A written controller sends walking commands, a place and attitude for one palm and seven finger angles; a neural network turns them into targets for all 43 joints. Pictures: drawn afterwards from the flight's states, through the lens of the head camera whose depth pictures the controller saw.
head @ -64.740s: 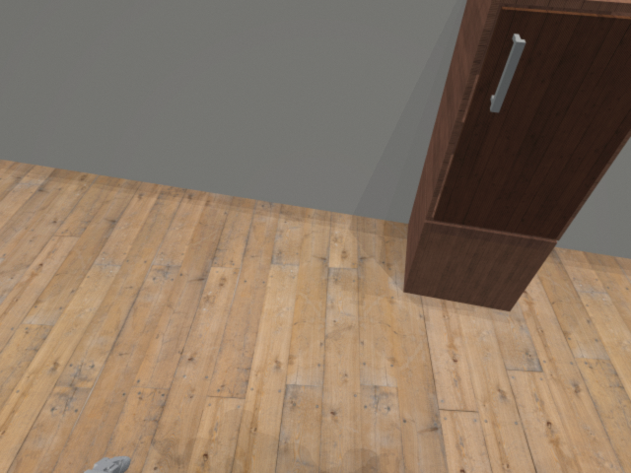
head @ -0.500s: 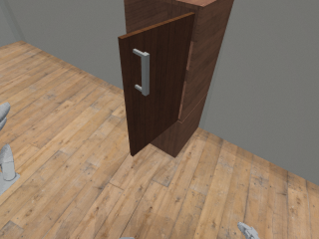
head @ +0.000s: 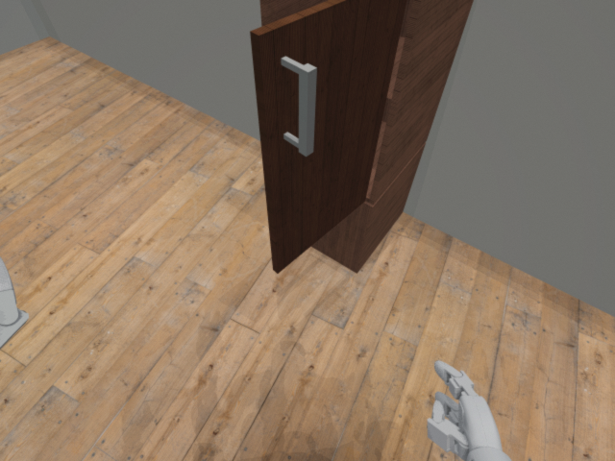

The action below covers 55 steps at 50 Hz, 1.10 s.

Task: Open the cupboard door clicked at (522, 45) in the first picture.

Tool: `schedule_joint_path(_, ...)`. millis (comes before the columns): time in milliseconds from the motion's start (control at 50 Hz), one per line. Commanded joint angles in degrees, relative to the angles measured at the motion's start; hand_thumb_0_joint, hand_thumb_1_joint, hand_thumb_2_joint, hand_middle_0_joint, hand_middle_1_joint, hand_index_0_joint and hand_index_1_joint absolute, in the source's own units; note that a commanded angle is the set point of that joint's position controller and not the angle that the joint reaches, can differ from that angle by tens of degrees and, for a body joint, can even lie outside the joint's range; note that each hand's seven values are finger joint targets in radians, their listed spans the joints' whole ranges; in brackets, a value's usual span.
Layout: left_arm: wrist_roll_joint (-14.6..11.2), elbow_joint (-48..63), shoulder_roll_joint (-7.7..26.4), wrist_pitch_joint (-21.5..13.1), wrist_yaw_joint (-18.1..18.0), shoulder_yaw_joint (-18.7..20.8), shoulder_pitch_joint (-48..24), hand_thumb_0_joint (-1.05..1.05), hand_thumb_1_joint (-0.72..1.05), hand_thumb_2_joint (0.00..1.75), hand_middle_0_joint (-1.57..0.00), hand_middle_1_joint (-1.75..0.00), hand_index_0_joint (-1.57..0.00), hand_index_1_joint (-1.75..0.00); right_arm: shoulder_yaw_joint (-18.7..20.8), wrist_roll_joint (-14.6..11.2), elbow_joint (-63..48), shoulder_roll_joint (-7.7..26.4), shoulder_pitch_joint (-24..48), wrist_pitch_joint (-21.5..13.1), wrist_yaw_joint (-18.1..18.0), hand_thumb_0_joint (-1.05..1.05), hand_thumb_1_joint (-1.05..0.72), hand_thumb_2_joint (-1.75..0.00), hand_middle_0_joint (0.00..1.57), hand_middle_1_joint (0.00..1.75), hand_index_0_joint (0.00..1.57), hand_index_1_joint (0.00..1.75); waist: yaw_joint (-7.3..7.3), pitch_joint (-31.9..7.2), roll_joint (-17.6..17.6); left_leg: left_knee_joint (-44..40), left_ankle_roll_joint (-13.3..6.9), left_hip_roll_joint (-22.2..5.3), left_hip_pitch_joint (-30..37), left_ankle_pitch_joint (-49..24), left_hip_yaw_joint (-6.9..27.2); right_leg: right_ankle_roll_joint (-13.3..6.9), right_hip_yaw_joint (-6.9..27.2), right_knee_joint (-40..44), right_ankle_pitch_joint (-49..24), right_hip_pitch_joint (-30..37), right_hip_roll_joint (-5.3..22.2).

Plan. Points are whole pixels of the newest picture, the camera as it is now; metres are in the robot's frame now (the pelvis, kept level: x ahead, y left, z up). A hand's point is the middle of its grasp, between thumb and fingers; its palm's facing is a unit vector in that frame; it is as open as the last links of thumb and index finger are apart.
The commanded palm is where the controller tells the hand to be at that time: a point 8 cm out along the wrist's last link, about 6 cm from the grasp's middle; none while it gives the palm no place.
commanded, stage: stop stepping back and stand still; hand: left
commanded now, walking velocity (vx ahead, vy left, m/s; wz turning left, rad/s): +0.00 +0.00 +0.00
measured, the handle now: (297, 108) +0.60 +0.06 +0.13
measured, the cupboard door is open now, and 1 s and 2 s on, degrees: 82 82 82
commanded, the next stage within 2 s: let the arm hang, fingers relaxed in 0.66 s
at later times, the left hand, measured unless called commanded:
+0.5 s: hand out of the picture +0.16 +0.29 +0.15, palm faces +0.42 -0.77 -0.48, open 7.4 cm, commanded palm +0.10 +0.32 +0.18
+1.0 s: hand out of the picture +0.07 +0.23 -0.14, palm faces -0.01 -0.96 -0.29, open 7.4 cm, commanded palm none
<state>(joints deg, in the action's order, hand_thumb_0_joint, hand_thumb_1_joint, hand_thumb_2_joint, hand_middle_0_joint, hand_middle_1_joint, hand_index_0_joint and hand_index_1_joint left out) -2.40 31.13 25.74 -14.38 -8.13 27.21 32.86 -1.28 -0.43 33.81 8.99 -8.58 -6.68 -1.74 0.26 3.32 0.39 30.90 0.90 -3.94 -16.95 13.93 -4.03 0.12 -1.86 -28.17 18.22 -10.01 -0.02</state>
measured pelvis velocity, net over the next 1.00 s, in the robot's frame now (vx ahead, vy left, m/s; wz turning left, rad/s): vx -0.04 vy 0.02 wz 0.04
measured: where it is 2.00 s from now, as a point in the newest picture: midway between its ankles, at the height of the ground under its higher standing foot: outside the picture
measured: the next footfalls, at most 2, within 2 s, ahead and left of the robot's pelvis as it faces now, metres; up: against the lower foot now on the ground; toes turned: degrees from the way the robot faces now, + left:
none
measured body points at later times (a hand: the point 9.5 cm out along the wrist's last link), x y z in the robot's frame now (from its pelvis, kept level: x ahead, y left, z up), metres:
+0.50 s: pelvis -0.04 +0.02 +0.01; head -0.02 +0.02 +0.45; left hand +0.13 +0.33 +0.18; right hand +0.13 -0.22 -0.08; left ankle +0.02 +0.13 -0.74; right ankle -0.04 -0.12 -0.74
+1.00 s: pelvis -0.04 +0.02 -0.01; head -0.02 +0.01 +0.44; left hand +0.07 +0.28 -0.11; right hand +0.10 -0.24 -0.13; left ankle +0.02 +0.13 -0.74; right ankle -0.04 -0.12 -0.74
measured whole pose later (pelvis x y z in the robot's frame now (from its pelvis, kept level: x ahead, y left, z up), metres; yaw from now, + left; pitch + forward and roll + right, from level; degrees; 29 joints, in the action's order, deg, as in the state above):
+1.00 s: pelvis -0.04 +0.02 -0.01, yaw +2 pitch +0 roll +0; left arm 2.1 -38.7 14.5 2.7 0.3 1.2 14.6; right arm 0.5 1.3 50.3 16.2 -6.6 -0.7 1.0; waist -1.6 2.2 1.6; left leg 32.4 -1.6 -0.6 -22.0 10.8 -3.1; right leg 1.8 -2.9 -33.6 17.9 -15.9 3.3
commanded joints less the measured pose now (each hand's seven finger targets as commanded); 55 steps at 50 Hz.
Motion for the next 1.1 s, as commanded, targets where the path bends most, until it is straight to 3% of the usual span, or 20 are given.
schedule_joint_path(0, -1.01, 3.29, 5.91, -0.3, -0.5, 4.34, 1.44, 0.0, 0.9, 0.9, -0.2, -0.3, -0.2, -0.3, 3.9, -0.42, -6.97, 9.1, 0.93, -1.34, -1.64, 0.0, -0.9, -0.9, 0.2, 0.3, 0.2, 0.3, -0.92, -10.66, -0.83, -3.69, -1.31, -1.35, 7.56, -19.66, 2.6, 0.36, 3.54, 3.19, -25.71, 1.25, 2.85)
schedule_joint_path(120, -0.11, 8.31, 6.92, -0.39, -0.68, 2.38, -5.06, 0.0, 0.9, 0.9, -0.2, -0.3, -0.2, -0.3, 3.33, -0.06, -7.49, 9.29, 2.84, -2.33, -2.73, 0.0, -0.9, -0.9, 0.2, 0.3, 0.2, 0.3, -0.3, -5.95, 1.37, -8.12, -2.09, -0.6, 4.62, -4.0, 3.89, 0.5, 3.94, 7.69, -9.1, -1.42, 2.26)
schedule_joint_path(140, 0.17, 11.11, 8.69, -0.7, -0.98, 3.36, -7.22, 0.0, 0.9, 0.9, -0.2, -0.3, -0.2, -0.3, 3.44, 0.11, -7.47, 9.65, 3.28, -2.66, -2.91, 0.0, -0.9, -0.9, 0.2, 0.3, 0.2, 0.3, -0.24, -5.66, 3.51, -8.81, -1.84, -0.14, 4.03, -1.44, 4.22, 0.32, 3.88, 8.28, -6.32, -1.44, 2.41)
schedule_joint_path(180, 0.52, 11.79, 8.06, -1.17, -1.4, 3.05, -6.61, 0.0, 0.9, 0.9, -0.2, -0.3, -0.2, -0.3, 3.27, 0.27, -7.46, 9.37, 2.91, -3.27, -3.06, 0.0, -0.9, -0.9, 0.2, 0.3, 0.2, 0.3, -0.08, -5.14, 6.5, -10.29, -1.99, -0.17, 3.35, 1.81, 4.71, 0.17, 3.52, 8.44, -3.82, -1.18, 1.87)
schedule_joint_path(240, 0.72, 11.83, 9.17, -1.55, -1.92, 4.86, -4.37, 0.0, 0.9, 0.9, -0.2, -0.3, -0.2, -0.3, 3.59, 0.4, -7.39, 9.6, 2.54, -3.8, -3.09, 0.0, -0.9, -0.9, 0.2, 0.3, 0.2, 0.3, 0.25, -5.78, 8.05, -11.53, -1.81, -0.23, 2.67, 3.02, 5.27, 0.17, 2.64, 8.3, -3.35, 0.36, 1.37)
schedule_joint_path(340, 0.19, 5.16, 6.37, -1.43, -1.56, 4.21, 0.33, 0.0, 0.9, 0.9, -0.2, -0.3, -0.2, -0.3, 3.84, 0.23, -6.79, 9.42, 1.61, -3.73, -2.82, 0.0, -0.9, -0.9, 0.2, 0.3, 0.2, 0.3, 0.0, -4.83, 5.07, -11.7, -1.31, -0.33, 2.15, 4.0, 5.1, 0.17, 2.64, 9.86, -2.56, -0.42, 1.19)
schedule_joint_path(420, 0.08, 2.64, 5.02, -1.07, -0.99, 2.52, -1.24, 0.0, 0.9, 0.9, -0.2, -0.3, -0.2, -0.3, 3.91, 0.01, -6.56, 9.73, 1.56, -3.44, -2.66, 0.0, -0.9, -0.9, 0.2, 0.3, 0.2, 0.3, -0.32, -3.09, 2.19, -11.46, -1.27, -0.44, 2.13, 5.07, 4.84, 0.31, 3.38, 11.33, -0.83, -2.76, 1.0)
schedule_joint_path(520, 0.7, 6.44, 5.78, -1.11, -0.92, 1.66, -5.21, 0.0, 0.9, 0.9, -0.2, -0.3, -0.2, -0.3, 3.73, 0.11, -6.73, 9.83, 1.87, -4.08, -2.85, 0.0, -0.9, -0.9, 0.2, 0.3, 0.2, 0.3, -0.17, -4.25, 3.36, -12.87, -1.51, -0.48, 2.12, 6.6, 5.42, 0.64, 2.28, 10.34, -0.46, -1.4, 0.33)
schedule_joint_path(540, 0.84, 7.14, 7.3, -1.12, -1.09, 2.86, -5.54, 0.0, 0.9, 0.9, -0.2, -0.3, -0.2, -0.3, 3.72, 0.31, -6.59, 9.87, 2.27, -4.29, -3.05, 0.0, -0.9, -0.9, 0.2, 0.3, 0.2, 0.3, -0.08, -4.46, 5.07, -13.26, -1.46, -0.38, 2.12, 7.18, 5.48, 0.6, 2.21, 10.3, -0.12, -1.25, 0.46)
schedule_joint_path(560, 0.88, 7.58, 6.46, -1.15, -1.1, 2.22, -5.3, 0.0, 0.9, 0.9, -0.2, -0.3, -0.2, -0.3, 3.44, 0.35, -6.73, 9.4, 2.08, -4.37, -3.1, 0.0, -0.9, -0.9, 0.2, 0.3, 0.2, 0.3, 0.05, -4.56, 4.17, -13.45, -1.6, -0.47, 1.71, 7.06, 5.86, 0.64, 1.89, 9.87, -0.56, -0.49, 0.39)
schedule_joint_path(640, 0.9, 9.11, 7.96, -1.25, -1.48, 4.01, -4.37, 0.0, 0.9, 0.9, -0.2, -0.3, -0.2, -0.3, 3.53, 0.54, -6.63, 9.37, 1.79, -4.76, -3.04, 0.0, -0.9, -0.9, 0.2, 0.3, 0.2, 0.3, 0.32, -6.86, 5.2, -12.3, -1.46, 0.04, 3.16, 4.37, 5.29, 0.39, 2.31, 9.45, -3.42, 0.79, 0.58)
schedule_joint_path(720, 0.45, 8.05, 6.38, -1.08, -1.41, 3.34, -2.37, 0.0, 0.9, 0.9, -0.2, -0.3, -0.2, -0.3, 3.46, 0.33, -6.53, 9.04, 1.43, -4.4, -2.81, 0.0, -0.9, -0.9, 0.2, 0.3, 0.2, 0.3, 0.28, -8.13, 4.12, -10.16, -1.32, 0.07, 4.84, -3.12, 4.48, 0.48, 2.38, 8.67, -9.07, 1.37, 0.92)
schedule_joint_path(740, 3.81, -39.26, -4.99, 6.62, 5.99, -22.91, -6.3, 0.0, 0.9, 0.9, -0.2, -0.3, -0.2, -0.3, 6.14, 0.29, 9.93, 17.17, 3.92, -7.68, 2.22, 0.0, -0.9, -0.9, 0.2, 0.3, 0.2, 0.3, -3.18, -5.85, 3.56, -1.17, -1.68, -2.85, 0.51, -14.96, 7.02, -0.77, -0.68, 1.95, -11.47, -7.51, 4.77)
schedule_joint_path(760, 4.22, -41.2, -3.38, 12.21, 7.42, -19.77, -7.92, 0.0, 0.9, 0.9, -0.2, -0.3, -0.2, -0.3, 6.59, -0.05, 9.89, 17.9, -0.33, -1.84, 2.48, 0.0, -0.9, -0.9, 0.2, 0.3, 0.2, 0.3, -2.16, -8.0, 4.79, -2.14, -1.89, -3.72, 2.38, -18.73, 6.92, -1.15, 2.06, 2.29, -10.76, -7.16, 6.23)
schedule_joint_path(800, 4.21, -42.4, -3.46, 13.76, 7.87, -20.12, -9.02, 0.0, 0.9, 0.9, -0.2, -0.3, -0.2, -0.3, 6.0, 0.47, 8.58, 17.2, 0.46, 0.64, 2.13, 0.0, -0.9, -0.9, 0.2, 0.3, 0.2, 0.3, -1.44, -8.08, 5.02, -3.9, -3.95, -5.72, -2.26, -13.99, 9.56, -1.02, 0.16, -2.1, -2.99, -6.37, 3.96)
schedule_joint_path(840, 4.56, -48.22, -1.92, 13.63, 7.97, -20.79, -11.48, 0.0, 0.9, 0.9, -0.2, -0.3, -0.2, -0.3, 4.89, 1.04, 8.45, 17.48, 2.1, 2.25, 2.11, 0.0, -0.9, -0.9, 0.2, 0.3, 0.2, 0.3, -0.32, -7.2, -0.9, -6.41, -4.91, -5.16, -5.37, -10.84, 11.98, -1.55, 0.83, -3.01, -2.31, -2.86, 3.04)
schedule_joint_path(880, 4.65, -55.14, -1.27, 13.49, 8.0, -21.42, -14.06, 0.0, 0.9, 0.9, -0.2, -0.3, -0.2, -0.3, 4.55, 1.49, 10.06, 16.99, 2.45, 3.27, 2.18, 0.0, -0.9, -0.9, 0.2, 0.3, 0.2, 0.3, -0.2, -7.89, -9.21, -4.85, -4.28, -3.27, -3.46, -8.67, 10.94, -2.26, 2.22, 0.27, -4.1, -3.12, 4.95)
schedule_joint_path(920, 4.34, -62.04, -1.32, 13.71, 7.83, -22.5, -17.06, 0.0, 0.9, 0.9, -0.2, -0.3, -0.2, -0.3, 4.13, 1.61, 11.92, 15.72, 1.73, 4.4, 2.2, 0.0, -0.9, -0.9, 0.2, 0.3, 0.2, 0.3, -1.05, -8.28, -11.33, -2.78, -3.48, -1.41, 0.64, -9.76, 8.84, -3.08, 3.84, 2.04, -5.79, -5.44, 7.2)
schedule_joint_path(1020, 3.58, -75.73, -3.92, 14.47, 7.17, -24.97, -16.79, 0.0, 0.9, 0.9, -0.2, -0.3, -0.2, -0.3, 2.8, 1.94, 16.4, 12.07, 1.0, 6.28, 1.94, 0.0, -0.9, -0.9, 0.2, 0.3, 0.2, 0.3, -0.63, -6.16, 5.8, -7.21, -2.49, -1.04, 1.36, -4.87, 8.45, -2.03, 3.62, 3.52, -1.8, -3.72, 6.25)
schedule_joint_path(1080, 3.31, -82.06, -5.1, 14.4, 7.06, -25.19, -15.13, 0.0, 0.9, 0.9, -0.2, -0.3, -0.2, -0.3, 2.71, 1.73, 19.3, 10.64, -0.84, 6.87, 1.45, 0.0, -0.9, -0.9, 0.2, 0.3, 0.2, 0.3, -0.69, -5.61, 8.77, -8.26, -2.0, -0.77, 1.9, -0.59, 8.39, -2.38, 3.45, 5.6, 0.08, -3.29, 6.14)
